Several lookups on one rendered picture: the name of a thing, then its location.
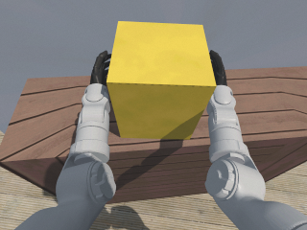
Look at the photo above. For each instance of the left robot forearm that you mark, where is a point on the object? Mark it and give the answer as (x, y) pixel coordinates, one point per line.
(91, 142)

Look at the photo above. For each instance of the robot right hand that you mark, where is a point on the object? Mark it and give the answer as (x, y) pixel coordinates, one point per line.
(218, 68)

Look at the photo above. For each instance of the pedestal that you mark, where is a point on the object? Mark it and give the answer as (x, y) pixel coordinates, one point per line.
(271, 106)

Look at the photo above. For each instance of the robot left hand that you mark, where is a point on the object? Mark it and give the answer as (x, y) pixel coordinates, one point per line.
(99, 73)

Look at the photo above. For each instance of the left robot upper arm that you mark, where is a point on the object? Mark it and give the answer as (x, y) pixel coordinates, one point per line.
(82, 193)

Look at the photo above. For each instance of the carton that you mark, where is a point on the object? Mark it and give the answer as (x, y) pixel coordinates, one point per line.
(160, 79)

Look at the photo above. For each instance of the right robot upper arm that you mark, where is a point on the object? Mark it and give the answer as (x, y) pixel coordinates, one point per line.
(239, 191)

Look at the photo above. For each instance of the right robot forearm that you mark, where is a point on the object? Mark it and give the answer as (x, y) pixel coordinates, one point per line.
(226, 141)

